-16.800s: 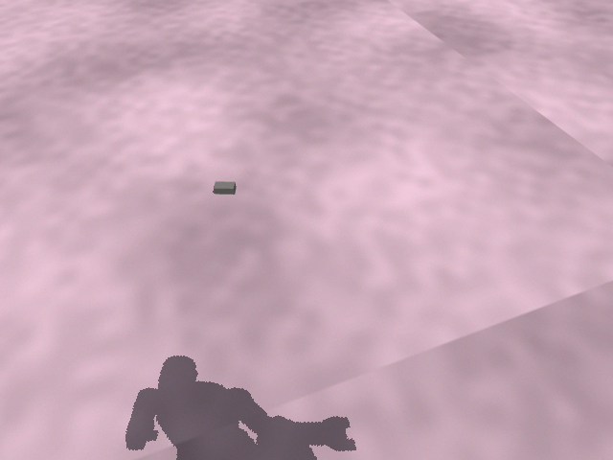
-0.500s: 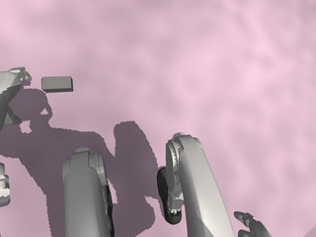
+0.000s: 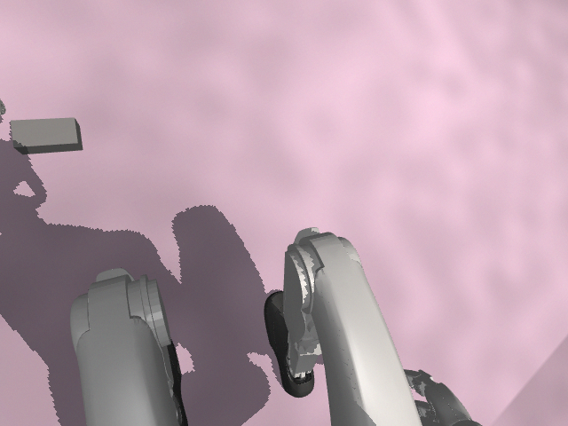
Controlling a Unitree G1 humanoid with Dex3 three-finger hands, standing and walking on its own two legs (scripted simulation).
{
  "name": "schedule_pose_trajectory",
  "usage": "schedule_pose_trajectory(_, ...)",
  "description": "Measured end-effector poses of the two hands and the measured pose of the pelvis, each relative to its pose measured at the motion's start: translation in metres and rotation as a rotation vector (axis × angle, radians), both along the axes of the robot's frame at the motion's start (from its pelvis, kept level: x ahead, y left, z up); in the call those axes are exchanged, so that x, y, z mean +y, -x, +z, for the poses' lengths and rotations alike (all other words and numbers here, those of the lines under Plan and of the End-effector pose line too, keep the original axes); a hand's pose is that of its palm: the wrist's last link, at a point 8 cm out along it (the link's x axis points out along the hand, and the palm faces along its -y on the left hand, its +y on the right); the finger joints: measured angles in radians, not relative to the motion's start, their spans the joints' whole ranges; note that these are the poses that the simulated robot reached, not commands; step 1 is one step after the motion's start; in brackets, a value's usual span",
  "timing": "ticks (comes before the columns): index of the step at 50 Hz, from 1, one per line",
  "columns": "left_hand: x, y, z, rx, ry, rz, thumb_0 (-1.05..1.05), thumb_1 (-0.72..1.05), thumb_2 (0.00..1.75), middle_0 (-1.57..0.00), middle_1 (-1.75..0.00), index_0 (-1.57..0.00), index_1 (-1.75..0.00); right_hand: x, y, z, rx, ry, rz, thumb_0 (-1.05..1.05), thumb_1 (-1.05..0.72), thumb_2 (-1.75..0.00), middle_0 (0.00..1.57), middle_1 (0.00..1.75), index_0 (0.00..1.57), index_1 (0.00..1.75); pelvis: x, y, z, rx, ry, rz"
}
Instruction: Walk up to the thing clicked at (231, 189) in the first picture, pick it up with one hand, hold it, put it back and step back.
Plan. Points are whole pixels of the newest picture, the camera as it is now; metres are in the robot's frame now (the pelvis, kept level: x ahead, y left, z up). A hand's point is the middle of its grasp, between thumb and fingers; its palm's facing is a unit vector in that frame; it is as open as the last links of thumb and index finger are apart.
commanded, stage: rise first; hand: left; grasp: from above
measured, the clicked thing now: (48, 136) +0.57 +0.28 -0.32
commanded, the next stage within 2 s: approach in 1.82 s
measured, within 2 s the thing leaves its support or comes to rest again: neither
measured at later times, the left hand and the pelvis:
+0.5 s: hand out of the picture +0.49 +0.32 -0.18, palm faces -0.47 -0.04 -0.88, open 12.6 cm; pelvis +0.00 +0.00 -0.01, yaw -1 degrees
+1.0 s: hand out of the picture +0.51 +0.32 -0.19, palm faces -0.47 -0.04 -0.88, open 12.6 cm; pelvis +0.00 +0.00 -0.01, yaw -2 degrees
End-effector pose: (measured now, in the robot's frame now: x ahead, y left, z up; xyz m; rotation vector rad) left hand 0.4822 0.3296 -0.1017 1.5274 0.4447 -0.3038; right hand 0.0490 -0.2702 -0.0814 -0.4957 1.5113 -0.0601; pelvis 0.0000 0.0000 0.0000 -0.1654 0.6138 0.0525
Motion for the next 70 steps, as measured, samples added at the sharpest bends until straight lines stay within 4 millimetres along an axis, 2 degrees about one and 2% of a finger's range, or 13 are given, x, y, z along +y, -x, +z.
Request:
schedule_pose_trajectory(10, -0.005, -0.009, -0.012, 0.018, 0.011, 0.004, 0.00, -0.25, 0.77, -0.30, -0.79, -0.33, -0.77, 0.001, 0.006, 0.001, 0.032, -0.004, 0.002, 0.00, -0.91, -0.90, 0.20, 0.30, 0.20, 0.30, 0.000, -0.002, -0.003, 0.000, 0.009, -0.005)
schedule_pose_trajectory(36, -0.009, -0.025, -0.023, 0.002, 0.015, -0.005, 0.00, -0.26, 0.78, -0.30, -0.82, -0.32, -0.80, 0.005, 0.023, -0.004, 0.056, 0.003, -0.007, 0.00, -0.91, -0.90, 0.20, 0.30, 0.20, 0.30, 0.001, 0.001, -0.015, -0.017, 0.023, -0.019)
schedule_pose_trajectory(70, -0.010, -0.038, -0.034, 0.003, 0.019, 0.000, 0.00, -0.23, 0.76, -0.35, -0.76, -0.36, -0.75, 0.015, 0.038, 0.012, 0.067, 0.027, -0.012, 0.00, -0.91, -0.90, 0.20, 0.30, 0.20, 0.30, 0.005, 0.004, -0.015, -0.029, 0.049, -0.024)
